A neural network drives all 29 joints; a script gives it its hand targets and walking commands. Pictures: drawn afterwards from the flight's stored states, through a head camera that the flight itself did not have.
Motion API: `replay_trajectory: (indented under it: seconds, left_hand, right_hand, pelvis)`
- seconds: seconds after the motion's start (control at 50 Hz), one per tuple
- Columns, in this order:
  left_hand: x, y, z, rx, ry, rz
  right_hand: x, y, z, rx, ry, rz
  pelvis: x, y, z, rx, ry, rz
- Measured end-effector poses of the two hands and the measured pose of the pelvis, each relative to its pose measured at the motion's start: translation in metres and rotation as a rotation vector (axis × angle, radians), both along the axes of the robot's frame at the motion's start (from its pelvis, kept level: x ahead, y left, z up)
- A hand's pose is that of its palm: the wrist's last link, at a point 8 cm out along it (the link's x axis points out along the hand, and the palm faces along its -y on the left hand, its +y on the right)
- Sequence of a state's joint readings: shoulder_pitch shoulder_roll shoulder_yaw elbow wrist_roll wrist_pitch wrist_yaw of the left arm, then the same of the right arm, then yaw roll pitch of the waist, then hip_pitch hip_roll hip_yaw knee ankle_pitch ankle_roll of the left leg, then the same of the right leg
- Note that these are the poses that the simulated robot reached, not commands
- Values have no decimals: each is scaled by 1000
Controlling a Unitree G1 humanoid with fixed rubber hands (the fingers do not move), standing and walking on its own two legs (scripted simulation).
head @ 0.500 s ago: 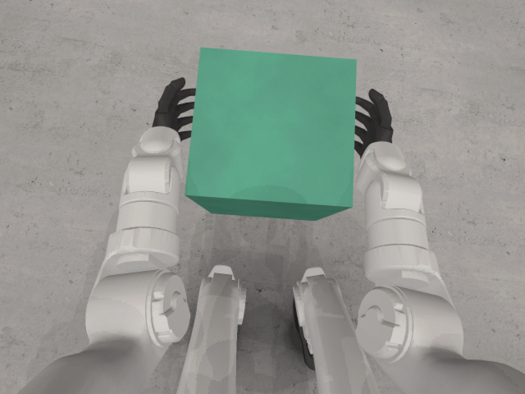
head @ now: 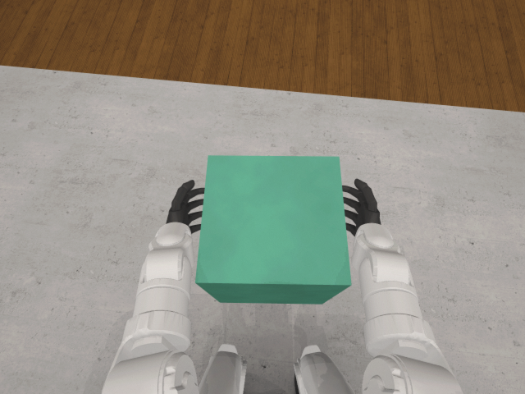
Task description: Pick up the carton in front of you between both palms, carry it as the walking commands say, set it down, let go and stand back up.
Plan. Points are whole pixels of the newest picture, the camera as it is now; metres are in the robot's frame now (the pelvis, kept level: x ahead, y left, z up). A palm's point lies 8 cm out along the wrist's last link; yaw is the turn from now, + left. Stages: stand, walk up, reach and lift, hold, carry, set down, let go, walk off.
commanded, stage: reach and lift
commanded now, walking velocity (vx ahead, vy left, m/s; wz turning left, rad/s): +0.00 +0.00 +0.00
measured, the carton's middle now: (271, 238) +0.38 +0.00 -0.10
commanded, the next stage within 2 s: hold in 1.48 s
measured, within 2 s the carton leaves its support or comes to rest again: neither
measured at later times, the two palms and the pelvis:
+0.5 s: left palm (158, 222) +0.33 +0.15 +0.10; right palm (411, 212) +0.33 -0.15 +0.11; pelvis +0.04 +0.00 +0.09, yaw +0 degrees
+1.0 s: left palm (153, 219) +0.33 +0.15 +0.11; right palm (413, 211) +0.33 -0.15 +0.12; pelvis +0.03 +0.00 +0.09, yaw +0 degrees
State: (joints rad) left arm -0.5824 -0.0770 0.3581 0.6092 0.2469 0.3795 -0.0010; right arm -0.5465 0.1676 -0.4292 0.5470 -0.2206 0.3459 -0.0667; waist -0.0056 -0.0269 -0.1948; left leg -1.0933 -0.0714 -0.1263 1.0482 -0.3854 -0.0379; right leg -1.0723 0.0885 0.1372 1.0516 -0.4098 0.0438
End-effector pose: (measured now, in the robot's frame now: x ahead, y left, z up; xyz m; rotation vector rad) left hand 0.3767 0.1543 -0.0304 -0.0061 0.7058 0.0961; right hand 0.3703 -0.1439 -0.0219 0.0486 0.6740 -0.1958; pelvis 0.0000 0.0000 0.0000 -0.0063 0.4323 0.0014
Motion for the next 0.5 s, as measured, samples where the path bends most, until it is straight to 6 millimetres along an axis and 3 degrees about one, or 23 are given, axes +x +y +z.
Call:
replay_trajectory:
  seconds: [0.26,0.5]
  left_hand:
    - [-29,-3,76,8,-5,24]
    - [-51,-8,133,40,-25,24]
  right_hand:
    - [-21,-4,75,-11,-5,36]
    - [-37,-9,131,-41,-23,83]
  pelvis:
    - [29,-3,61,7,-211,5]
    - [39,-5,86,10,-420,4]
